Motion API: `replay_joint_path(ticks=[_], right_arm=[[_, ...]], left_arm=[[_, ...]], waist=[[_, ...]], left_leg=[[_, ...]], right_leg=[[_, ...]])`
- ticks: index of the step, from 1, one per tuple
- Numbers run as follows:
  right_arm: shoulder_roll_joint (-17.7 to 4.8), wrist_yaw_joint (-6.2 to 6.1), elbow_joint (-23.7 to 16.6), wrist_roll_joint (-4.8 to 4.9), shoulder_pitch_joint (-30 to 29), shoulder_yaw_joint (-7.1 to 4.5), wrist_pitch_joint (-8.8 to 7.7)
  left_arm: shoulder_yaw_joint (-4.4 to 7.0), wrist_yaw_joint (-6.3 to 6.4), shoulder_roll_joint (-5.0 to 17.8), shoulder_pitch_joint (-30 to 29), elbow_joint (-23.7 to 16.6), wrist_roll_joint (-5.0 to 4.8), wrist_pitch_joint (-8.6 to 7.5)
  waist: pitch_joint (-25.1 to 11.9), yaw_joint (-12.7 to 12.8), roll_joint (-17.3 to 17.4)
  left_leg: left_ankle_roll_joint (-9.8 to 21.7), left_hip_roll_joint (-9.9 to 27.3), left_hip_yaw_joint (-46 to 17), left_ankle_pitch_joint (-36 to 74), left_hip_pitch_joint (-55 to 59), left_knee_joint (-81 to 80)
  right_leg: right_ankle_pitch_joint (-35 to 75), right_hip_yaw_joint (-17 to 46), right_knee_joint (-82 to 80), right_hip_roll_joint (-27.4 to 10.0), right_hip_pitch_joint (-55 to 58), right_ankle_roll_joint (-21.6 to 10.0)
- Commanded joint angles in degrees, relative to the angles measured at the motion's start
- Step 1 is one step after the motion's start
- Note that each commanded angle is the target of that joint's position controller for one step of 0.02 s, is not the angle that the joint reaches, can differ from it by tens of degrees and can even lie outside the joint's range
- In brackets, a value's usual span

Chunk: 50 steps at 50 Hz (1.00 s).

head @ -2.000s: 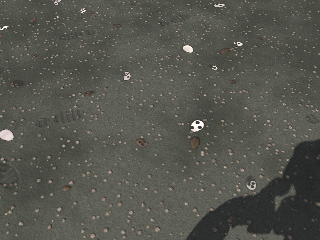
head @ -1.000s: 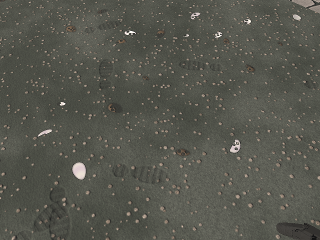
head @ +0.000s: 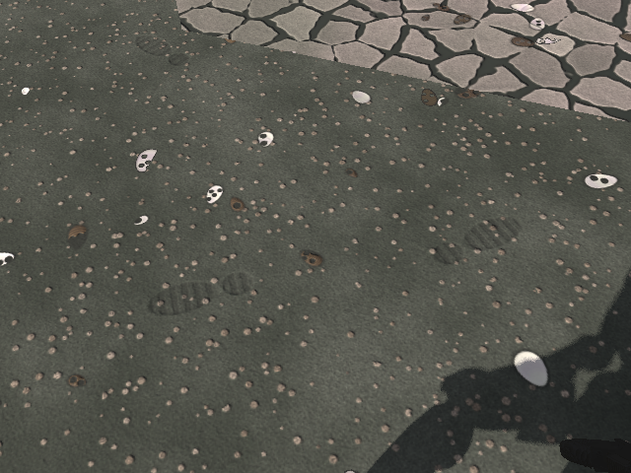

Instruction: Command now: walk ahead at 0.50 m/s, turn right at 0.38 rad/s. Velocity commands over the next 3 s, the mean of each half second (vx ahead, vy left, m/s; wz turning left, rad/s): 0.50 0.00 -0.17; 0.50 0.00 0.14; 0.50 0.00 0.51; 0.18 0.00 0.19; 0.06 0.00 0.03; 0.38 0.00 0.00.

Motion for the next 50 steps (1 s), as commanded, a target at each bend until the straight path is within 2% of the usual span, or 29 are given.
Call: replay_joint_path(ticks=[1, 5, 6, 7, 8, 9, 10, 11, 12, 13, 14, 16, 21, 24, 28, 30, 31, 32, 33, 34, 35, 36, 37, 38, 39, 41, 43, 47, 50], right_arm=[[-3.77, 0.86, -4.57, 0.61, -5.16, -0.6, -1.15], [-6.07, 1.34, -4.81, 0.56, -2.83, -1.55, -1.92], [-7.11, 1.11, -3.54, 0.27, 1.72, -2.23, -2.08], [-9.25, 0.83, -2.35, -0.45, 9.04, -3.06, -2.32], [-13.96, 0.68, -1.18, -1.2, 17.3, -4.31, -2.24], [-13.16, 1.25, 1.44, 0.21, 22.09, -4.52, -1.43], [-9.15, 1.29, 0.97, 1.4, 20.17, -3.21, -1.17], [-7.39, 1.05, 0.21, 0.97, 16.66, -2.55, -0.63], [-6.4, 1.07, 0.03, 0.28, 13.72, -2.03, -0.26], [-5.16, 1.04, -0.1, -0.13, 11.93, -1.53, -0.31], [-4.71, 1.07, -0.07, -0.38, 11.13, -1.27, -0.37], [-5.19, 1.04, 0.58, 0.16, 11.45, -1.37, -0.63], [-8.33, 0.24, 2.6, 0.96, 13.95, -2.19, -0.05], [-9.12, 0.16, 4.18, 1.5, 16.99, -2.25, 0.47], [-9.91, 0.07, 6.0, 1.86, 19.71, -2.44, 1.55], [-10.84, -0.25, 6.45, 1.94, 19.2, -2.76, 2.19], [-11.09, -0.41, 6.36, 2.08, 18.07, -2.76, 2.43], [-9.77, -0.53, 6.23, 1.87, 18.11, -2.23, 2.52], [-6.7, -0.67, 4.51, 0.36, 17.61, -0.86, 2.26], [-0.79, -0.35, 3.45, 0.57, 24.38, 0.97, 0.94], [-6.69, 0.06, 4.29, 1.68, 21.25, -0.29, -0.02], [-8.98, 0.36, 2.85, 2.79, 16.17, -0.99, -0.45], [-8.36, 0.24, 2.55, 2.51, 13.45, -0.89, -0.37], [-7.86, 0.15, 2.44, 1.75, 12.26, -1.09, 0.05], [-7.17, 0.17, 2.77, 1.68, 13.37, -1.24, 0.8], [-4.85, -0.01, 3.4, 1.92, 15.05, -0.96, 2.28], [-4.21, -0.26, 2.67, 1.75, 13.26, -1.0, 3.02], [-3.43, 0.43, 1.33, 1.54, 8.5, -0.94, 2.83], [-2.06, 1.4, -0.81, 1.39, 2.37, -0.29, 2.57]], left_arm=[[2.12, 0.29, 8.62, 2.34, -2.2, -0.25, -0.65], [2.25, 0.34, 9.12, 2.61, -1.58, 0.18, -0.14], [1.97, 0.32, 8.41, 1.89, -1.84, 0.24, -0.04], [1.17, 0.2, 6.51, 1.15, -2.63, 0.62, -0.14], [0.16, 0.32, 3.72, 6.06, -3.55, 0.44, -0.72], [-0.36, 0.34, 3.34, 9.16, -3.16, -0.28, -1.32], [0.61, 0.13, 7.94, 5.0, -3.5, -0.9, -1.62], [0.67, -0.01, 8.49, -0.76, -4.78, -0.85, -1.66], [0.57, -0.11, 7.85, -4.12, -5.78, 0.02, -1.8], [0.81, -0.15, 7.32, -4.7, -5.91, 0.68, -1.75], [0.75, -0.27, 6.37, -3.65, -5.66, 0.63, -1.58], [0.39, -0.35, 4.55, -2.54, -5.29, 0.52, -1.22], [-0.8, -0.61, 2.14, -10.84, -7.31, 0.9, -1.65], [-0.98, -1.25, 2.09, -16.0, -8.4, 0.38, -2.03], [-0.75, -2.31, 3.11, -20.58, -10.45, -0.09, -2.53], [-0.24, -2.59, 4.39, -18.64, -10.32, 0.02, -2.81], [0.47, -2.46, 5.57, -14.29, -9.15, 0.31, -2.88], [1.81, -2.01, 8.16, -6.39, -6.77, 0.69, -2.8], [3.02, -1.35, 12.51, 4.49, -5.05, 1.4, -2.58], [3.72, -1.52, 16.75, 6.63, -3.96, 1.43, -2.22], [2.45, -1.56, 11.25, 7.23, -3.97, 0.6, -1.98], [1.59, -1.35, 9.11, 3.42, -4.31, 0.6, -2.02], [1.07, -1.31, 7.76, -0.19, -4.66, 0.99, -2.03], [0.6, -1.49, 6.18, -3.01, -4.71, 1.34, -2.16], [0.28, -1.56, 5.08, -4.65, -4.63, 1.78, -2.54], [0.57, -1.64, 5.19, -5.46, -3.61, 1.64, -3.59], [1.02, -1.32, 6.27, -5.18, -2.38, 1.92, -4.18], [1.27, -0.56, 7.23, -4.5, -0.61, 1.93, -4.09], [1.5, -0.1, 8.35, -2.33, 0.81, 1.55, -3.7]], waist=[[-1.5, 1.02, -7.07], [-1.16, -1.16, -8.87], [-3.19, -3.61, -8.75], [-9.34, -7.05, -6.99], [-18.44, -7.8, 3.15], [-21.65, -8.15, 16.4], [-14.1, -9.1, 9.08], [-7.88, -8.94, 3.98], [-3.19, -7.54, 1.08], [-1.76, -6.01, 1.43], [-1.47, -4.77, 2.7], [-2.1, -3.89, 3.95], [-1.03, -6.0, 1.99], [-0.01, -8.14, 2.07], [1.53, -8.9, 2.63], [0.58, -6.9, 3.36], [-1.81, -3.98, 3.25], [-7.21, -0.44, 2.07], [-16.14, 3.73, -4.11], [-22.13, 0.17, -19.54], [-20.74, 2.71, -14.27], [-12.43, 2.42, -10.91], [-8.46, 0.84, -6.66], [-5.09, -0.76, -5.76], [-3.98, -2.66, -6.82], [-2.94, -4.27, -7.21], [-1.22, -4.5, -5.9], [0.25, -3.3, -5.04], [2.1, -0.69, -4.27]], left_leg=[[0.87, -2.75, 2.45, 5.0, 8.08, -5.44], [4.55, -3.59, 3.35, -3.57, 10.89, -9.6], [6.08, -4.58, 4.57, -3.61, 17.22, -11.49], [9.08, -0.27, 0.87, -1.14, 29.11, -9.56], [16.62, 10.88, -16.32, -3.54, 50.25, -8.85], [22.01, 18.12, -36.9, -17.16, 57.91, -17.09], [19.96, 17.16, -36.29, -27.78, 53.51, -19.5], [17.82, 15.01, -28.51, -27.23, 46.32, -20.28], [17.06, 12.58, -22.83, -21.9, 38.67, -21.99], [16.5, 10.76, -19.22, -16.75, 34.16, -23.25], [16.11, 9.12, -16.42, -12.87, 31.14, -24.44], [16.67, 7.91, -12.12, -6.93, 29.03, -26.13], [15.8, 6.31, -3.72, 1.06, 28.79, -28.25], [14.75, 5.89, -1.34, 0.41, 29.57, -27.59], [13.88, 8.94, -2.83, 1.23, 35.32, -24.77], [12.76, 9.85, -2.95, 6.97, 37.62, -21.38], [11.69, 8.56, -1.29, 15.21, 37.35, -16.4], [10.16, 5.72, 1.26, 20.07, 34.44, -6.9], [7.73, 2.39, 4.12, 6.63, 23.22, 10.73], [4.31, -7.23, 4.45, -30.65, 0.91, 29.42], [4.49, -4.68, -1.56, -34.22, -6.29, 36.12], [5.03, -2.1, -0.98, -29.3, -9.34, 36.98], [4.93, 0.32, 0.19, -24.29, -7.32, 34.64], [4.48, 1.71, 0.34, -21.19, -5.32, 31.49], [4.23, 2.91, -0.32, -18.96, -1.95, 29.9], [3.44, 3.11, -0.66, -16.77, 0.88, 27.99], [2.6, 2.96, -1.7, -12.65, -1.26, 25.14], [2.48, 1.98, -1.13, 0.16, -2.56, 13.55], [3.29, 1.28, 2.28, 5.3, -1.28, 5.24]], right_leg=[[10.57, 8.74, -3.98, -13.7, -2.91, -7.9], [15.63, 12.75, 1.97, -16.57, 3.76, -6.18], [22.62, 11.65, 6.51, -14.56, 3.83, -5.08], [24.2, 8.87, 16.91, -11.54, 0.42, -3.27], [11.46, 2.77, 36.06, -4.65, -16.05, 0.79], [-18.72, 1.04, 50.1, -0.73, -29.82, 3.24], [-17.74, 3.9, 55.16, -3.89, -36.46, 2.99], [-13.0, 1.64, 55.47, -6.57, -37.53, 2.87], [-9.2, -0.36, 51.86, -8.68, -36.62, 2.79], [-6.43, -0.61, 48.03, -10.63, -34.2, 2.84], [-5.09, -1.09, 45.81, -11.52, -31.3, 3.04], [-3.78, -2.54, 41.77, -12.06, -29.33, 3.73], [9.91, -4.66, 24.39, -12.16, -28.44, 5.26], [15.99, -5.99, 16.31, -10.46, -25.3, 5.44], [12.58, -6.19, 11.14, -9.27, -25.38, 3.65], [9.0, -6.86, 8.86, -8.29, -21.46, 2.02], [9.14, -8.34, 6.71, -6.82, -14.66, 0.8], [10.23, -8.52, 6.54, -6.67, -2.59, -1.0], [13.57, 3.15, 8.91, -17.39, 14.75, -5.13], [3.57, 28.92, 3.2, -29.09, 31.45, -14.35], [-5.55, 33.19, -0.76, -28.34, 30.29, -14.01], [-4.21, 24.41, -1.81, -26.71, 23.27, -11.49], [0.2, 17.95, -3.17, -24.35, 15.63, -9.89], [4.29, 13.47, -5.2, -22.47, 9.28, -9.11], [6.96, 9.96, -7.18, -21.16, 4.94, -8.38], [10.33, 5.15, -10.37, -20.74, 0.36, -8.48], [13.77, 0.83, -12.22, -20.85, -0.79, -8.42], [18.16, -7.75, -13.06, -18.99, 1.1, -6.14], [18.26, -11.7, -13.43, -19.15, 3.06, -4.92]])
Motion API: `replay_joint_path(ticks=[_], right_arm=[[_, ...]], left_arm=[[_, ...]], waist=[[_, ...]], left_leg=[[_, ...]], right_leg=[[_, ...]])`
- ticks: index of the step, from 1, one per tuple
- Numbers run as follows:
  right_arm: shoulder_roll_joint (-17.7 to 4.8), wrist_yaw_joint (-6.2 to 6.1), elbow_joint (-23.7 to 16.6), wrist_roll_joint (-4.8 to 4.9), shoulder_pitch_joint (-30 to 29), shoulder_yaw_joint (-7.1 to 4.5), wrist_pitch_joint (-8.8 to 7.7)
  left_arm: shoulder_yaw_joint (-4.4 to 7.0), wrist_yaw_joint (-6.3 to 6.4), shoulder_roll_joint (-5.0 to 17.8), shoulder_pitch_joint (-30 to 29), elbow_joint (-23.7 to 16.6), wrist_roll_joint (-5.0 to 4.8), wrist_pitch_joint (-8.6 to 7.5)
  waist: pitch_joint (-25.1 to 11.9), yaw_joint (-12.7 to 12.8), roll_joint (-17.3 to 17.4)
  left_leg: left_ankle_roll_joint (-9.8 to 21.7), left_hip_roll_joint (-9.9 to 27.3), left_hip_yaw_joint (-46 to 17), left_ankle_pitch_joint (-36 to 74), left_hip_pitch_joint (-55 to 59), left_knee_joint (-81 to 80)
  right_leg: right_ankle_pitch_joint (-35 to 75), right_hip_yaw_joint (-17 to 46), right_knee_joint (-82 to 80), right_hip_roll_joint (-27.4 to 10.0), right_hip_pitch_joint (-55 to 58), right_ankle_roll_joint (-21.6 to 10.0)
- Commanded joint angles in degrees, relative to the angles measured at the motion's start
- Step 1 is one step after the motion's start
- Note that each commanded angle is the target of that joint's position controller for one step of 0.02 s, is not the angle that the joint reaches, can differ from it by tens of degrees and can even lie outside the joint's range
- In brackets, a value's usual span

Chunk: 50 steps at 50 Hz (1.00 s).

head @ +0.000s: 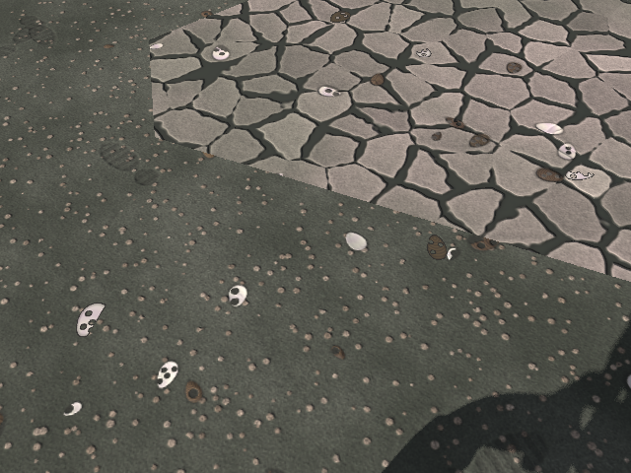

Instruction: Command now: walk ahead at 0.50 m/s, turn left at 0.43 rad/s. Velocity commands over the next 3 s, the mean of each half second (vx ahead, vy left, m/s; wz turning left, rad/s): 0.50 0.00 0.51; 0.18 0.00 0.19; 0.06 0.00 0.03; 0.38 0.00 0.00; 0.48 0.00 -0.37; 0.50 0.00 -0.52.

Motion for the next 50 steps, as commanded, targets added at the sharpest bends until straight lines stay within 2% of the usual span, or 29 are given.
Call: replay_joint_path(ticks=[1, 4, 6, 8, 9, 10, 11, 12, 13, 14, 15, 17, 19, 21, 24, 28, 30, 32, 33, 34, 35, 36, 37, 40, 43, 46, 48, 49, 50], right_arm=[[-1.13, 0.99, -5.31, -0.07, -5.91, 0.22, -0.71], [-1.35, 2.01, -8.08, 0.04, -9.76, 0.26, -0.63], [-2.2, 2.71, -9.48, 0.07, -9.75, -0.17, -0.56], [-4.57, 2.85, -9.15, -0.03, -4.18, -1.53, -0.21], [-7.01, 2.5, -7.33, 0.1, 3.84, -3.03, -0.14], [-11.33, 1.46, -5.12, 0.17, 13.57, -5.05, 0.24], [-18.13, 0.7, -4.93, 0.54, 14.38, -6.24, 0.19], [-14.44, 0.7, -6.42, 0.23, 16.59, -5.02, -0.34], [-11.18, 0.65, -6.07, -0.4, 14.84, -4.12, -0.78], [-9.5, 0.51, -6.44, -0.14, 11.37, -3.66, -1.05], [-7.72, 0.41, -7.25, -0.16, 7.26, -3.07, -1.02], [-6.12, 0.08, -8.98, -1.07, 3.52, -2.42, -0.97], [-7.15, -0.39, -8.86, -0.75, 3.5, -2.73, -1.19], [-8.79, -1.12, -8.31, -0.52, 4.74, -3.22, -1.15], [-8.71, -1.77, -7.26, -0.23, 6.57, -3.17, -0.66], [-7.96, -2.22, -4.7, -0.2, 11.27, -2.83, 0.32], [-7.33, -2.46, -4.5, -0.56, 10.84, -2.62, 0.67], [-5.84, -2.54, -5.23, -0.73, 8.53, -2.17, 0.77], [-3.37, -2.43, -6.55, -1.66, 10.16, -1.3, 0.39], [-1.64, -2.32, -4.7, -0.96, 18.98, -0.39, 0.08], [-4.87, -1.96, -3.82, -0.55, 21.05, -0.67, 0.34], [-7.98, -2.08, -4.2, -0.04, 16.34, -1.64, 1.3], [-7.89, -2.48, -4.99, -0.06, 11.28, -1.73, 2.49], [-4.13, -3.11, -5.25, -0.84, 9.62, -1.08, 5.0], [-1.78, -3.18, -3.41, -1.4, 10.99, -0.36, 4.5], [-1.75, -2.65, -2.13, -2.05, 10.95, -0.41, 4.51], [-5.34, -2.89, -4.68, -3.12, 6.82, -0.75, 4.62], [-7.09, -2.86, -3.52, -2.58, 5.22, -1.36, 4.56], [-4.44, -2.7, -4.0, -2.58, 3.92, -0.82, 4.05]], left_arm=[[2.11, 0.65, 9.19, -1.88, -2.9, -0.45, -0.57], [2.52, 0.83, 10.08, 0.37, -1.31, -1.17, 0.77], [2.84, 1.18, 11.1, -0.21, -1.14, -1.52, 1.75], [3.3, 1.9, 12.84, -1.34, -1.59, -1.64, 2.69], [3.23, 2.25, 13.01, -2.32, -1.89, -1.75, 3.16], [2.66, 2.6, 11.96, -2.08, -2.74, -1.27, 2.89], [-0.2, 1.44, 3.12, 3.81, -5.8, 0.96, 1.22], [-0.17, 0.44, 6.16, -0.68, -6.41, -0.79, -1.31], [0.71, -0.2, 9.18, -6.71, -8.16, -3.12, -2.63], [0.31, -0.08, 8.51, -8.39, -8.8, -2.86, -3.27], [0.55, 0.33, 8.55, -8.85, -8.39, -1.35, -3.26], [1.26, 0.4, 9.11, -7.09, -8.27, -0.26, -1.85], [0.94, 0.5, 7.41, -6.62, -8.4, 0.11, -0.65], [0.31, 0.65, 5.84, -10.23, -9.58, 0.32, -0.2], [-0.51, 0.09, 4.23, -16.31, -10.55, 0.13, -0.49], [-0.07, -1.01, 5.54, -19.99, -11.65, -0.11, -1.31], [0.59, -1.32, 6.8, -18.36, -11.37, 0.28, -1.63], [1.15, -1.17, 7.68, -12.65, -9.82, 1.17, -2.17], [1.68, -0.88, 11.01, -8.84, -9.97, 2.32, -2.52], [1.86, -0.67, 11.72, -4.66, -9.08, 2.66, -1.51], [1.12, -1.01, 8.15, -2.18, -7.61, 0.36, -0.54], [0.66, -1.12, 6.97, -4.51, -8.18, -0.54, 0.22], [-0.01, -0.97, 5.67, -8.03, -8.56, -0.13, 0.97], [-0.67, -0.9, 4.97, -16.34, -8.5, 0.75, 2.38], [-0.22, -0.46, 5.86, -15.62, -7.31, 0.56, 2.99], [-0.8, -0.28, 4.85, -15.68, -6.31, -0.48, 3.5], [-1.61, -0.72, 3.16, -13.4, -5.13, 0.43, 3.4], [-1.32, -0.67, 3.28, -12.3, -5.14, 0.42, 3.56], [-1.23, -0.41, 4.22, -13.56, -4.71, 0.64, 3.65]], waist=[[3.61, 0.52, -4.74], [4.74, 1.57, -4.83], [3.75, 0.33, -6.05], [-1.01, -3.43, -8.55], [-5.22, -8.07, -7.9], [-10.54, -12.52, -4.27], [-15.63, -6.55, 11.65], [-24.46, -10.03, 7.04], [-16.67, -11.31, 3.93], [-11.03, -9.06, -0.17], [-6.74, -6.43, -2.56], [-4.26, -2.89, -1.12], [-3.03, -1.97, -1.01], [-1.49, -2.8, -0.71], [-0.46, -5.49, 1.19], [-1.91, -7.62, 2.65], [-2.94, -6.35, 3.41], [-5.21, -2.76, 3.02], [-11.71, -2.49, -2.4], [-20.17, -2.81, -14.59], [-24.43, -2.36, -16.43], [-18.78, -1.28, -10.92], [-13.48, -1.5, -7.47], [-4.63, -5.42, -10.44], [-7.55, -5.22, -11.79], [-7.92, -6.29, -9.51], [-3.88, -4.11, -4.05], [-1.15, -1.67, 3.0], [0.71, -2.77, 2.53]], left_leg=[[0.83, -0.01, 2.4, 5.04, 1.53, -6.58], [2.44, -0.75, 4.44, -0.04, -1.09, -10.25], [4.18, -2.58, 6.99, -5.83, 1.25, -11.5], [6.53, -6.81, 10.61, -11.7, 10.76, -11.14], [8.4, -9.23, 11.23, -9.68, 21.93, -14.27], [11.33, -6.29, 3.86, -6.97, 39.68, -16.13], [22.11, 9.38, -26.85, -10.49, 61.98, -18.19], [26.05, 14.13, -44.04, -17.5, 67.37, -27.44], [22.51, 12.08, -35.23, -15.13, 62.79, -28.74], [20.27, 9.55, -28.06, -11.35, 54.2, -28.79], [18.77, 7.45, -22.76, -5.5, 45.17, -29.54], [18.36, 4.96, -18.18, 1.69, 34.81, -32.2], [18.56, 3.85, -14.88, 5.68, 29.44, -33.54], [17.43, 1.93, -11.57, 6.03, 25.99, -34.09], [13.88, -1.39, -7.29, 3.96, 23.95, -32.51], [11.19, 0.16, -9.4, 8.2, 29.51, -26.38], [9.88, 1.56, -12.02, 10.32, 33.6, -21.58], [7.16, -1.49, -11.31, 13.72, 33.79, -13.84], [4.47, -5.25, -9.66, 3.6, 27.88, -3.36], [-0.2, -11.27, -5.78, -26.94, 14.86, 14.65], [-1.65, -10.17, -6.83, -42.3, 10.42, 21.56], [-2.77, -8.17, -7.26, -39.58, 8.0, 25.32], [-3.45, -6.6, -5.02, -36.73, 7.2, 24.88], [-3.81, -3.37, -0.73, -31.99, 16.97, 7.81], [-3.32, -4.22, 1.9, -24.09, 26.06, -4.96], [-1.09, -5.01, 3.33, -10.53, 34.93, -17.72], [2.24, 1.14, -3.61, -10.91, 34.47, -22.12], [3.96, 0.1, -3.4, -24.67, 25.2, -22.63], [3.53, -1.27, -2.7, -28.9, 21.43, -24.14]], right_leg=[[17.79, 2.77, -5.56, -16.26, -2.15, -6.86], [21.86, 1.32, -2.49, -18.36, 5.02, -6.11], [33.66, -0.23, 2.14, -19.12, 7.92, -4.9], [53.22, -2.04, 12.55, -18.68, 8.6, -3.39], [55.65, -3.57, 23.26, -16.99, 5.4, -1.89], [43.45, -3.77, 38.76, -14.73, -6.77, 0.48], [-11.16, -1.11, 60.37, -3.57, -34.62, 4.49], [-21.51, 12.48, 68.71, -0.23, -42.55, 4.24], [-16.6, 14.28, 68.3, -3.63, -47.4, 2.88], [-11.66, 13.79, 63.29, -6.15, -46.25, 2.08], [-9.18, 13.31, 57.96, -7.91, -42.73, 2.44], [-6.84, 13.36, 53.1, -9.24, -35.54, 3.46], [-5.08, 11.96, 47.92, -9.0, -33.77, 5.17], [1.41, 10.99, 40.21, -8.0, -33.29, 6.56], [14.87, 9.94, 26.05, -5.35, -28.83, 6.76], [20.1, 10.24, 18.24, -2.61, -25.57, 4.88], [17.2, 10.93, 16.01, -2.45, -24.36, 2.91], [25.0, 9.83, 10.98, -3.17, -15.55, 0.36], [46.19, 16.38, 15.62, -11.47, -2.16, -3.3], [58.57, 30.66, 17.71, -24.47, 14.75, -14.45], [47.11, 39.38, 15.49, -27.65, 16.2, -17.02], [33.27, 37.48, 12.95, -24.89, 10.7, -14.82], [24.18, 33.35, 10.71, -22.05, 4.14, -12.29], [12.52, 23.27, 4.68, -14.89, -14.83, -8.36], [16.79, 18.97, 5.3, -13.37, -15.89, -9.1], [1.1, 17.48, 5.94, -12.05, -18.78, -6.58], [-14.4, 15.23, 7.78, -8.01, -22.8, -0.6], [-11.77, 10.79, 9.07, -4.38, -18.48, 1.41], [-8.49, 10.51, 11.26, -4.2, -15.48, 2.23]])
Over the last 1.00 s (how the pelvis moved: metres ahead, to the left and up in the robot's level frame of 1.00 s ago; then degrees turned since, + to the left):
0.53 -0.03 0.00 3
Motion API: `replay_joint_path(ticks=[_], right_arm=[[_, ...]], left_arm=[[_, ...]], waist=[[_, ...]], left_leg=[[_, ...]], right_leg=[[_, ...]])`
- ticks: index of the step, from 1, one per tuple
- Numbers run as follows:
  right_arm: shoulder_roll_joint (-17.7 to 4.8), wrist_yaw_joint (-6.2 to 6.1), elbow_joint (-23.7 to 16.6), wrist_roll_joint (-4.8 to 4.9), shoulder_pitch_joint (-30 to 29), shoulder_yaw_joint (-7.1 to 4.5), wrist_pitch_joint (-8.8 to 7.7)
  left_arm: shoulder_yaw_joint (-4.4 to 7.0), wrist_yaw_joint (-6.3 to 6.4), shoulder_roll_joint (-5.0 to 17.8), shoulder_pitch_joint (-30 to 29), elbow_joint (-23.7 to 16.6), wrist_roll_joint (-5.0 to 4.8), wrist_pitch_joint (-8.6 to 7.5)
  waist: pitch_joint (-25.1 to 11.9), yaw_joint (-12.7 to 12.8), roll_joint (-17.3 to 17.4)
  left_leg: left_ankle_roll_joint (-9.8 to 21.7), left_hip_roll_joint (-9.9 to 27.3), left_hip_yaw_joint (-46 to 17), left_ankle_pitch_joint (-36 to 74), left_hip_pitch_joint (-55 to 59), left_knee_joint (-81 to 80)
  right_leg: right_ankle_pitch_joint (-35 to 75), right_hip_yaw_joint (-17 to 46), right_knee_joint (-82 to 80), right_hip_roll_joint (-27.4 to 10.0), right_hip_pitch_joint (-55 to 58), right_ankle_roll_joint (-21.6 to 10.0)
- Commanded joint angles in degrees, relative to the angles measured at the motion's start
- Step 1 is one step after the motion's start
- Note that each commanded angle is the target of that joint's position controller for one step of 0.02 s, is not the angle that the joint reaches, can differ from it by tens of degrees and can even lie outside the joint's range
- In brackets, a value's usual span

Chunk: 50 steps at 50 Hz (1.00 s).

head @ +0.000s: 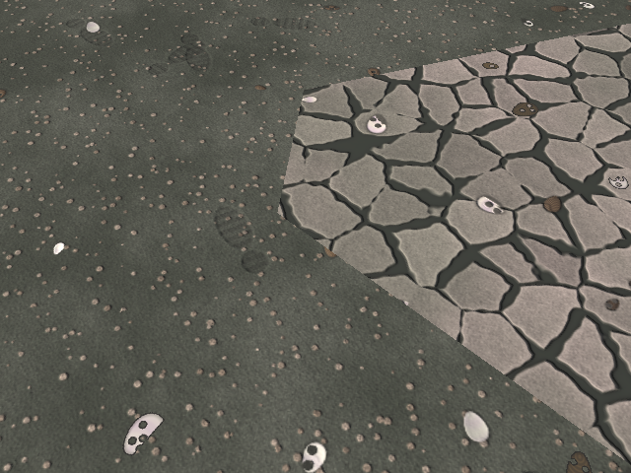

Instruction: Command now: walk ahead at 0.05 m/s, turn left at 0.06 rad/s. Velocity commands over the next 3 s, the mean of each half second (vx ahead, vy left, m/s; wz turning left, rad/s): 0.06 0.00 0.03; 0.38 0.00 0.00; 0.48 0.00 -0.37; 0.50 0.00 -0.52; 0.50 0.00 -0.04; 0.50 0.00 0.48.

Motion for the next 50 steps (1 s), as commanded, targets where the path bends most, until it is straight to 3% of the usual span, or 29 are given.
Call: replay_joint_path(ticks=[1, 5, 10, 18, 19, 21, 22, 24, 26, 27, 29, 30, 31, 32, 33, 35, 37, 42, 44, 47, 49, 50], right_arm=[[-5.64, -0.1, -2.61, -0.44, -0.32, -1.4, -1.4], [-5.53, -0.19, -1.6, 0.39, 1.35, -1.37, -3.13], [-5.34, -0.33, -0.72, 0.67, 1.9, -1.33, -3.13], [-4.7, -0.39, 1.91, 0.87, 1.89, -1.28, -3.03], [-4.26, -0.4, 3.0, 0.93, 3.28, -1.25, -2.94], [-5.67, -0.48, 3.86, 1.49, 3.78, -1.81, -2.69], [-6.09, -0.52, 3.89, 1.71, 4.09, -1.95, -2.86], [-7.53, -0.53, 4.46, 2.36, 6.66, -2.35, -4.05], [-9.53, -0.41, 5.2, 2.75, 7.03, -2.99, -5.36], [-9.13, -0.31, 5.1, 2.76, 5.9, -2.9, -5.77], [-7.28, -0.02, 3.19, 2.72, -0.29, -2.36, -6.03], [-4.75, -0.01, 1.16, 2.72, -3.05, -1.66, -6.67], [-3.86, -0.25, -0.14, 2.43, -3.21, -1.58, -7.74], [-5.85, -0.11, -0.28, 3.22, -3.39, -2.13, -8.53], [-5.76, 0.35, 0.24, 4.01, -2.3, -2.18, -8.9], [-5.06, 1.03, 0.61, 3.51, -3.32, -2.23, -8.93], [-4.26, 1.71, 0.27, 2.69, -4.33, -2.44, -8.45], [-0.66, 2.58, -2.74, 2.53, -13.61, -0.74, -7.7], [-1.8, 2.87, -3.49, 2.84, -16.04, -0.75, -7.53], [-3.96, 3.28, -4.48, 3.08, -17.79, -1.14, -7.46], [-6.04, 3.37, -3.93, 2.81, -14.83, -2.03, -7.63], [-7.54, 3.14, -2.62, 2.61, -9.92, -2.97, -7.63]], left_arm=[[1.6, 0.49, 6.68, -2.75, -3.53, 0.05, -0.7], [1.54, 0.92, 5.89, -0.85, -1.43, -0.15, -0.75], [1.75, 1.03, 6.17, -1.14, 0.72, -0.67, -0.5], [2.08, 1.89, 6.79, -1.75, 4.7, -0.98, 0.62], [1.97, 1.94, 6.25, -0.82, 5.77, -0.99, 0.79], [2.37, 2.03, 6.95, -0.69, 6.84, -1.59, 1.08], [2.45, 2.06, 7.1, -1.41, 6.74, -1.77, 0.83], [2.32, 1.74, 6.23, -3.3, 6.04, -2.26, -0.9], [2.24, 0.97, 5.35, -4.12, 5.6, -2.66, -3.19], [2.36, 0.53, 5.54, -2.96, 6.07, -2.73, -4.07], [3.25, -0.16, 7.24, 6.33, 10.05, -3.0, -4.91], [4.6, -0.22, 11.4, 12.01, 12.25, -3.06, -5.16], [6.08, -0.54, 16.65, 18.99, 13.66, -2.74, -5.1], [4.66, -0.67, 12.85, 18.46, 13.35, -1.57, -5.35], [3.84, -0.68, 10.32, 15.7, 12.58, -1.42, -5.63], [2.72, -0.63, 7.79, 12.82, 11.49, -1.64, -5.47], [1.93, -0.18, 6.32, 13.3, 11.85, -1.54, -4.57], [2.34, 1.75, 10.46, 13.96, 11.29, -1.31, -3.6], [2.67, 1.82, 11.4, 15.76, 11.84, -1.82, -3.76], [3.04, 1.78, 11.14, 16.33, 12.57, -2.6, -3.72], [3.5, 1.71, 12.05, 15.34, 12.32, -2.4, -3.34], [3.52, 1.64, 11.98, 15.03, 12.14, -2.26, -3.01]], waist=[[-0.41, 0.14, 5.4], [-2.16, -0.16, 3.11], [-3.78, -0.49, 1.01], [-3.73, -0.21, 0.15], [-4.84, -0.33, 0.39], [-1.53, -0.38, 2.28], [1.3, -0.7, 3.36], [5.51, -1.87, 6.76], [7.84, -1.44, 10.54], [7.59, -0.34, 10.25], [4.51, 4.47, 7.15], [3.2, 5.81, -2.88], [-0.32, 8.03, -16.03], [-0.46, 6.97, -12.76], [0.85, 4.78, -7.94], [2.08, 3.14, -3.22], [1.75, 2.52, -4.59], [3.69, 3.77, -4.61], [4.31, 4.23, -5.79], [5.67, 2.99, -5.54], [2.94, 0.2, -5.77], [-0.54, -2.73, -5.74]], left_leg=[[3.94, 2.51, -3.43, -10.26, -4.6, -10.53], [2.46, 1.85, -2.33, 3.11, -0.61, -7.19], [2.51, 1.19, -1.52, 9.97, 1.32, -5.46], [2.37, 0.51, -0.56, 13.41, 2.39, -5.79], [2.56, 0.06, -0.06, 7.99, 3.06, -6.62], [4.8, -0.06, -1.16, -9.73, 0.51, -8.39], [6.41, 1.24, -3.48, -17.74, -0.88, -10.15], [10.05, 6.57, -11.74, -26.19, 0.31, -15.08], [13.75, 13.08, -20.92, -23.75, 2.37, -18.52], [13.64, 13.31, -20.6, -18.4, 2.0, -17.4], [9.53, 7.83, -11.21, -7.24, -2.88, -10.04], [5.1, -0.04, -1.03, 0.07, -10.47, 3.82], [1.36, -5.19, 3.96, -4.72, -22.2, 22.08], [1.85, -4.18, -1.23, -16.04, -30.11, 33.14], [3.42, -1.34, -2.93, -13.6, -32.92, 37.89], [4.89, 2.89, -1.2, -4.89, -34.56, 35.69], [4.07, 4.41, 1.08, 0.34, -30.01, 29.44], [1.26, 1.88, 5.42, 11.97, -20.46, 7.36], [1.38, 0.88, 5.96, 15.54, -16.34, 2.85], [3.57, 1.18, 4.15, 16.38, -15.57, -1.05], [5.51, -0.37, 5.06, 13.99, -9.92, -2.05], [6.71, -1.93, 6.0, 12.53, -2.1, -2.18]], right_leg=[[-9.53, 3.41, -4.58, -2.95, 3.74, 0.16], [-0.34, 3.29, -2.53, -3.2, 4.66, -0.91], [7.13, 3.31, -0.86, -3.52, 6.99, -0.82], [10.16, 3.59, -0.43, -3.83, 9.19, -0.66], [4.77, 2.72, -0.42, -3.07, 9.63, -0.67], [-13.9, 0.6, 1.48, -0.61, 6.12, -1.21], [-20.5, 0.41, 2.31, -0.15, 2.58, -1.47], [-21.29, -0.56, 7.01, 0.2, -4.49, -1.7], [-14.81, -0.77, 10.81, -0.55, -7.84, -2.79], [-13.69, -0.1, 8.58, -1.19, -5.68, -3.77], [-11.11, 2.22, 0.52, -1.93, 7.05, -5.53], [-12.2, 13.81, -5.8, -6.96, 15.82, -8.66], [-8.07, 34.7, -13.97, -17.79, 28.0, -15.33], [-2.84, 40.88, -15.68, -22.29, 30.82, -17.32], [-0.52, 36.55, -14.22, -21.83, 30.54, -16.09], [4.18, 25.94, -15.28, -18.91, 28.12, -13.01], [8.33, 18.35, -17.72, -15.38, 24.69, -10.65], [9.71, 8.89, -22.1, -12.15, 15.47, -9.63], [7.89, 8.21, -23.42, -13.06, 13.87, -9.63], [10.3, 7.79, -22.47, -15.79, 17.71, -8.59], [23.37, 6.35, -16.96, -16.28, 20.58, -7.27], [32.94, 5.32, -9.88, -14.98, 19.88, -6.25]])
Over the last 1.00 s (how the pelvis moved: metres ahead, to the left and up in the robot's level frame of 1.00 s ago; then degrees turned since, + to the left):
0.45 0.08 -0.01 21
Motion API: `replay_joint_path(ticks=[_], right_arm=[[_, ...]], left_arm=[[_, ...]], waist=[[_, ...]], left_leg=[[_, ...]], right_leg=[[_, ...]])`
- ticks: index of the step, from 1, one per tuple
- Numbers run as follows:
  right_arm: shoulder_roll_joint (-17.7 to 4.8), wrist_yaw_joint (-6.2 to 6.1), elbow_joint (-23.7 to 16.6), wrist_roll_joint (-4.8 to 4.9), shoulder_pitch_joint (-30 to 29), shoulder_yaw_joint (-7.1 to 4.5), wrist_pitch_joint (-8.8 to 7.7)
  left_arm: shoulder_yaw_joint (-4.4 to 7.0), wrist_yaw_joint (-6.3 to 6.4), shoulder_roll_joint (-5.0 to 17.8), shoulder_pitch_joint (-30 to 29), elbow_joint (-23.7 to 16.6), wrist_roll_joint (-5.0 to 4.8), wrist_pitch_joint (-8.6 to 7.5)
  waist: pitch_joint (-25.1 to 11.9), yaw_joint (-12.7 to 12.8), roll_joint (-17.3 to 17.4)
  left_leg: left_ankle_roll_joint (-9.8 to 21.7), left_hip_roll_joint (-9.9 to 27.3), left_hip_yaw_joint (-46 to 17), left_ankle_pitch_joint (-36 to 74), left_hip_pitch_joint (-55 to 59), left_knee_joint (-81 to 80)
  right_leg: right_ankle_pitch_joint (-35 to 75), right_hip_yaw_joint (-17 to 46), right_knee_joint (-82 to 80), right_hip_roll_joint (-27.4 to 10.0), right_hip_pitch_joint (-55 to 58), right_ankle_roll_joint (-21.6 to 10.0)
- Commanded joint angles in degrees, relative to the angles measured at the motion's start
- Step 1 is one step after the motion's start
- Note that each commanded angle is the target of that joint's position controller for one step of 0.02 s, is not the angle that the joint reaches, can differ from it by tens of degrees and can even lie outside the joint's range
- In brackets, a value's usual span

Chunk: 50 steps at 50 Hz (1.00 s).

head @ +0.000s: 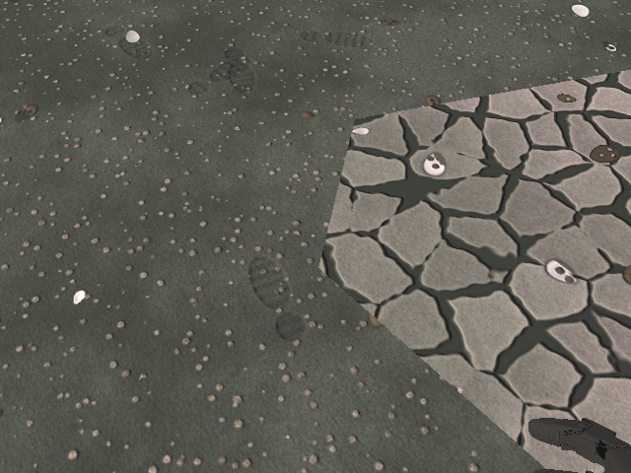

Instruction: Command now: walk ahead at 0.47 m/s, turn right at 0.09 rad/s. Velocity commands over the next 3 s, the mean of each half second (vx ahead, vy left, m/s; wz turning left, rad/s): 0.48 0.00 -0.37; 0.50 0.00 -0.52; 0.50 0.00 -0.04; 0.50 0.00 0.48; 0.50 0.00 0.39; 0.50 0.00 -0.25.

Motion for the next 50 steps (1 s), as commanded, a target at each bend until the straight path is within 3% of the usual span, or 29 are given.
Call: replay_joint_path(ticks=[1, 2, 3, 4, 5, 6, 7, 8, 10, 13, 16, 19, 24, 25, 27, 29, 30, 31, 32, 33, 34, 35, 36, 37, 39, 41, 45, 47, 50], right_arm=[[-10.3, -0.69, 1.15, 0.02, 14.62, -4.35, -0.51], [-14.53, -1.45, 3.11, -0.68, 25.27, -5.49, -0.29], [-17.0, -0.74, 4.1, -1.57, 26.77, -5.3, -0.3], [-11.38, -0.59, 3.73, -1.2, 24.28, -3.86, -0.71], [-9.08, -0.66, 3.33, -0.89, 19.03, -3.04, -1.14], [-7.86, -0.56, 3.01, -1.06, 14.69, -2.58, -1.54], [-6.04, -0.27, 3.23, -1.58, 11.98, -2.2, -1.95], [-5.4, -0.25, 3.68, -2.23, 10.5, -2.03, -2.31], [-4.33, -0.31, 4.96, -2.14, 10.51, -1.96, -2.83], [-6.41, -1.27, 6.53, -2.54, 12.1, -2.54, -3.02], [-7.47, -2.27, 7.5, -2.76, 13.99, -2.72, -2.67], [-8.62, -3.0, 7.95, -2.35, 15.51, -2.84, -2.15], [-9.99, -3.16, 9.91, -1.44, 21.38, -3.36, -0.12], [-10.47, -3.13, 9.94, -1.18, 21.47, -3.54, 0.37], [-12.13, -3.36, 9.23, -0.83, 20.02, -3.97, 1.14], [-13.7, -3.75, 8.43, -0.61, 18.45, -4.33, 2.09], [-13.54, -3.87, 7.84, -0.4, 17.38, -4.07, 2.16], [-9.17, -3.61, 6.27, -2.43, 19.02, -2.63, 1.29], [-3.14, -2.55, 3.08, -1.97, 22.27, -0.57, -1.16], [-9.0, -1.75, 1.96, 0.53, 13.64, -1.85, -3.48], [-9.62, -1.46, 0.61, 1.69, 10.29, -2.01, -4.5], [-9.09, -1.95, 1.51, 0.64, 10.62, -2.0, -4.69], [-9.75, -2.29, 2.12, -0.78, 11.23, -2.59, -4.23], [-9.87, -2.18, 2.23, -1.17, 12.39, -2.88, -3.37], [-8.58, -2.17, 1.68, -1.95, 12.78, -2.86, -2.07], [-7.39, -2.4, 0.09, -2.45, 9.02, -2.47, -1.42], [-5.3, -1.75, -2.0, -2.03, 1.11, -1.4, -1.8], [-5.34, -1.08, -2.82, -1.46, -1.79, -1.15, -2.25], [-7.38, -0.29, -3.87, -1.24, -3.63, -1.54, -2.86]], left_arm=[[1.56, 0.11, 9.17, -2.91, -3.11, 0.46, 0.22], [0.46, 0.01, 6.4, -2.32, -4.85, 1.82, 0.38], [-1.52, -0.14, -1.69, 4.99, -5.12, 0.49, -0.62], [0.27, -0.36, 5.61, 0.85, -4.95, -1.2, -1.57], [1.24, -0.37, 8.38, -4.56, -7.01, -2.18, -2.0], [1.35, 0.08, 7.86, -6.59, -7.4, -1.78, -1.97], [1.85, 0.5, 7.16, -7.29, -7.27, -0.87, -1.47], [1.9, 0.45, 5.52, -5.03, -6.9, -0.86, -0.63], [1.99, 0.35, 3.57, -4.42, -6.86, -1.0, 0.89], [2.5, 0.57, 3.81, -9.24, -9.42, -0.62, 2.11], [2.73, -0.22, 3.86, -13.07, -11.17, -0.13, 1.64], [2.16, -1.46, 3.0, -18.9, -13.37, 0.19, 1.18], [1.03, -3.44, 1.68, -27.82, -18.74, 0.01, 0.98], [1.05, -3.85, 1.91, -28.44, -19.74, -0.09, 0.99], [1.75, -4.38, 3.54, -26.82, -20.96, -0.23, 1.15], [3.84, -4.29, 7.4, -17.08, -19.71, -0.65, 1.39], [5.92, -3.48, 11.1, -7.3, -17.39, -0.72, 1.51], [7.43, -1.97, 16.77, -1.08, -15.89, -0.66, 2.21], [7.37, -2.26, 19.57, -3.21, -17.76, -0.25, 1.34], [5.78, -2.48, 13.76, -1.96, -17.82, 0.39, 0.83], [5.1, -2.37, 11.21, -4.55, -17.76, 0.42, 0.17], [4.51, -2.38, 9.4, -9.04, -18.71, 0.12, -0.24], [3.94, -2.21, 7.52, -12.62, -19.69, 0.2, -0.36], [3.52, -1.94, 6.81, -14.07, -20.6, 0.85, -0.41], [3.75, -1.38, 8.04, -13.7, -20.79, 0.47, -0.6], [4.23, -0.56, 9.95, -11.76, -20.56, 0.35, -0.66], [4.16, 0.31, 9.89, -8.7, -19.88, 0.1, -0.04], [3.96, 0.22, 9.49, -6.15, -18.68, 0.11, -0.12], [3.77, 0.28, 9.08, -3.88, -17.21, 0.04, 0.05]], waist=[[-5.93, -13.01, -5.54], [-14.62, -16.11, 1.93], [-22.91, -11.4, 17.86], [-16.96, -12.55, 11.49], [-8.4, -11.33, 8.73], [-4.9, -9.33, 4.77], [-2.53, -7.67, 3.45], [-2.77, -5.56, 5.88], [-1.46, -4.58, 5.08], [1.45, -4.59, 2.78], [2.26, -5.35, 1.83], [3.6, -7.28, 0.79], [5.75, -10.63, 0.15], [5.57, -10.37, 0.64], [2.7, -8.15, 3.03], [-3.79, -2.13, 5.33], [-8.77, 3.06, 3.92], [-13.81, 2.7, -7.13], [-21.95, -2.76, -15.26], [-20.33, 1.59, -6.16], [-12.63, 0.63, -4.74], [-8.2, -2.6, 0.91], [-5.74, -4.75, 0.84], [-5.01, -6.41, -0.25], [-3.98, -7.49, -0.38], [-2.27, -6.78, -1.07], [-1.19, -3.38, -4.4], [-0.91, -1.54, -5.29], [-0.1, -1.14, -5.82]], left_leg=[[3.72, -2.5, 1.23, -2.42, 26.08, -0.09], [6.94, 9.23, -12.11, -7.49, 43.69, 0.28], [14.67, 22.21, -40.91, -24.82, 54.81, -11.66], [12.24, 20.9, -43.18, -31.94, 48.23, -16.69], [9.54, 19.49, -33.64, -29.37, 40.14, -17.45], [8.23, 17.41, -25.94, -21.13, 32.28, -18.71], [6.64, 14.56, -19.25, -14.81, 26.47, -20.32], [6.32, 13.54, -14.69, -11.42, 23.17, -21.7], [6.85, 12.31, -9.06, -7.56, 19.96, -23.88], [7.72, 12.86, -4.36, -4.58, 20.04, -25.86], [7.46, 12.63, 0.06, -1.39, 23.06, -26.28], [6.4, 12.05, 5.1, 1.22, 24.94, -26.7], [6.01, 14.59, 9.11, 8.96, 36.09, -22.35], [5.71, 15.06, 9.81, 13.12, 37.71, -20.49], [4.55, 15.2, 11.65, 32.5, 39.11, -13.97], [3.0, 14.27, 12.88, 48.52, 37.65, 1.19], [0.73, 11.91, 13.85, 42.96, 30.41, 14.57], [-1.9, 7.72, 13.33, 6.52, 12.96, 33.51], [-4.41, -4.99, 1.5, -32.0, -8.44, 50.72], [-2.63, -2.0, -7.14, -29.03, -15.08, 52.44], [-1.03, 0.61, -6.57, -23.49, -17.51, 48.83], [-0.95, 3.38, -6.5, -19.27, -13.91, 43.42], [-1.6, 4.87, -6.37, -16.97, -9.77, 38.56], [-2.2, 5.76, -6.66, -15.41, -6.04, 36.77], [-4.17, 5.71, -5.55, -13.9, -4.19, 31.87], [-5.93, 4.79, -4.38, -8.86, -5.21, 24.79], [-6.29, 1.26, -2.92, 7.24, -0.84, 5.7], [-5.72, 0.38, -2.61, 12.37, 1.78, 1.74], [-3.56, 0.45, -4.0, 9.15, -0.39, -2.13]], right_leg=[[48.58, 2.56, 18.71, -10.28, -12.89, -6.46], [30.85, 0.71, 37.88, -6.25, -25.9, -4.65], [-9.07, 2.44, 56.53, 3.79, -42.59, -2.37], [-9.28, 8.44, 63.4, 0.82, -47.5, -3.22], [-3.73, 7.14, 64.12, -1.86, -50.44, -4.26], [1.66, 6.19, 62.01, -4.74, -47.86, -4.37], [5.11, 6.35, 58.96, -6.39, -45.04, -4.52], [7.34, 6.94, 57.37, -7.78, -41.36, -4.34], [8.21, 6.47, 55.67, -8.23, -40.05, -3.94], [14.13, 7.8, 51.19, -8.22, -46.65, -3.0], [22.38, 7.9, 43.11, -7.21, -50.28, -2.2], [27.61, 3.55, 34.4, -6.69, -49.61, -2.09], [23.26, -1.11, 26.07, -5.77, -53.37, -3.79], [20.62, -2.29, 25.13, -5.12, -52.76, -4.42], [14.95, -5.93, 24.38, -1.74, -46.19, -6.34], [10.78, -8.49, 23.89, 3.1, -32.16, -9.24], [14.6, -6.69, 19.03, 4.69, -16.78, -11.75], [16.39, 11.62, 19.22, -7.04, 0.6, -15.62], [4.57, 47.08, 8.62, -19.51, 15.81, -28.16], [4.15, 44.98, 3.68, -18.53, 15.52, -24.51], [8.27, 35.61, 3.73, -16.62, 8.66, -21.85], [14.38, 28.56, 3.61, -13.8, -0.68, -19.63], [19.78, 23.59, 2.87, -11.64, -7.85, -18.53], [22.77, 21.49, 1.55, -10.37, -12.43, -18.18], [27.81, 18.69, 0.15, -9.24, -17.22, -18.48], [30.31, 15.79, -0.62, -7.8, -20.22, -17.98], [24.5, 11.06, 0.32, -3.76, -22.81, -13.88], [20.51, 12.21, 0.13, -4.99, -22.35, -13.11], [20.28, 15.55, 3.79, -8.34, -14.92, -12.65]])
Over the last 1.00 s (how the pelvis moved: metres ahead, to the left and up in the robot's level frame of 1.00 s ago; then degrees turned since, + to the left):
0.25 0.02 0.00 -1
